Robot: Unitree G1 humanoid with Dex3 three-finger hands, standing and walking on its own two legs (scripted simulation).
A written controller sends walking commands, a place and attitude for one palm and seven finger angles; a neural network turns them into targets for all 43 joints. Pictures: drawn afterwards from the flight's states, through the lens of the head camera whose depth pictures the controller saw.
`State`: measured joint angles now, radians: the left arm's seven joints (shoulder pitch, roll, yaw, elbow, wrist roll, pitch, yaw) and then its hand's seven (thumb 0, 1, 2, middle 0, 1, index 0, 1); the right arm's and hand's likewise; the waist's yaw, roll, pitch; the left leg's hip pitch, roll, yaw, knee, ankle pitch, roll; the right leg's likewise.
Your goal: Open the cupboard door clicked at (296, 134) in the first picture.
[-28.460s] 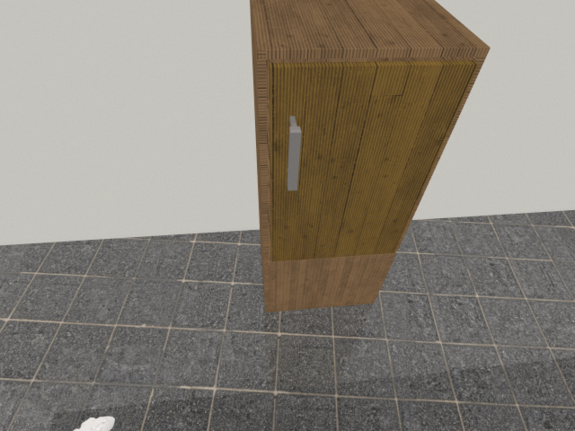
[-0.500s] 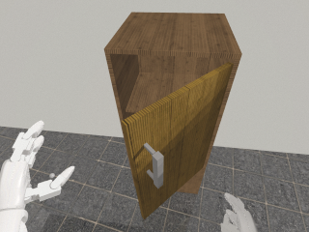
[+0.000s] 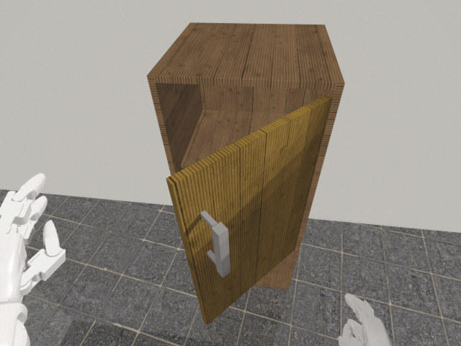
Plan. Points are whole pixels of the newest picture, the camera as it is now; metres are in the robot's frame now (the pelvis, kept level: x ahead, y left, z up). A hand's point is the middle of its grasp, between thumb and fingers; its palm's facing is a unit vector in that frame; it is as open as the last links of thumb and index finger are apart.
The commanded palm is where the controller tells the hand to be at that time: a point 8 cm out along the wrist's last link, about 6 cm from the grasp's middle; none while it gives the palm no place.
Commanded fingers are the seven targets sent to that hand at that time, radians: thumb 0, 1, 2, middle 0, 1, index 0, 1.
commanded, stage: draw the hand back to the body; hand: left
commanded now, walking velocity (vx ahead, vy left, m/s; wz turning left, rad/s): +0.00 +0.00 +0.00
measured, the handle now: (215, 244) +0.29 +0.07 +0.02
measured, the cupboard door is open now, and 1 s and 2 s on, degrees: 47 47 47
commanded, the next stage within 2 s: step back with the hand held close in 0.06 s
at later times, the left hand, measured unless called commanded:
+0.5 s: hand (60, 265) +0.17 +0.26 +0.14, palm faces +0.33 -0.81 -0.49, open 7.5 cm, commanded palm +0.11 +0.30 +0.17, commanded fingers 0.00 0.90 0.90 -0.20 -0.30 -0.20 -0.30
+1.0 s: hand out of the picture +0.08 +0.30 +0.15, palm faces +0.48 -0.78 -0.42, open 7.5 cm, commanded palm +0.01 +0.34 +0.17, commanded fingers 0.00 0.90 0.90 -0.20 -0.30 -0.20 -0.30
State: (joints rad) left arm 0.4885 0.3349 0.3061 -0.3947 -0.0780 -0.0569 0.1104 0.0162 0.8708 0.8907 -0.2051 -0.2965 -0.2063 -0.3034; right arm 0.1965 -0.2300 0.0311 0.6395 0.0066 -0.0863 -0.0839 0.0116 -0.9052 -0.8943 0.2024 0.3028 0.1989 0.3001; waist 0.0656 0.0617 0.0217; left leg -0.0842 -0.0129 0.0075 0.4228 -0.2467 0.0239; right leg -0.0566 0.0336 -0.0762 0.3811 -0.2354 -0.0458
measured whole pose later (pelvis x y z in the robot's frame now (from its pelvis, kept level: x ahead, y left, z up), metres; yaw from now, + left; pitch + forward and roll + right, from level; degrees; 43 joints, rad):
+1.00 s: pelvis -0.11 +0.03 -0.02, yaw +4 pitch -1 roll -2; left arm 0.55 0.40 0.41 -0.59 -0.03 -0.19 0.16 0.02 0.88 0.90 -0.21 -0.30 -0.21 -0.30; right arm 0.22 -0.21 0.01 0.59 0.00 -0.03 -0.07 0.01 -0.90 -0.89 0.21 0.30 0.20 0.30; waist 0.00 -0.02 0.04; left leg -0.43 -0.02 0.00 0.74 -0.38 0.03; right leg -0.40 0.01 -0.06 0.60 -0.18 -0.01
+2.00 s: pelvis -0.27 +0.01 -0.02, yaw -2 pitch -1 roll -2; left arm 0.61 0.44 0.41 -0.58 -0.04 -0.22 0.15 0.02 0.88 0.90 -0.21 -0.30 -0.21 -0.30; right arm 0.31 -0.21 0.01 0.66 -0.01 -0.11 -0.08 0.01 -0.90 -0.89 0.20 0.30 0.20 0.30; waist -0.01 -0.01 -0.07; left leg -0.36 0.02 0.00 0.64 -0.28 0.01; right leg -0.10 0.06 -0.04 0.52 -0.39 -0.04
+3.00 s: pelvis -0.27 +0.00 +0.00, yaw +2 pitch -3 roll +0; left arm 0.30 0.17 0.01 1.14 0.00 0.01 0.02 0.01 0.91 0.90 -0.19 -0.29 -0.20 -0.30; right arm 0.25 -0.17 0.02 1.13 -0.02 0.02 -0.04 0.01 -0.93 -0.89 0.20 0.30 0.20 0.30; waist 0.00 0.04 0.05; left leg -0.22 0.00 -0.02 0.44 -0.17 0.00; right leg -0.10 0.03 -0.11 0.41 -0.27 -0.06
